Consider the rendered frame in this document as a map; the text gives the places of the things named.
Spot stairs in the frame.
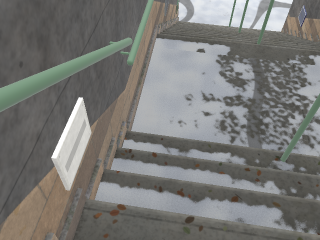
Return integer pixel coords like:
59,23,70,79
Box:
160,21,320,51
73,130,320,240

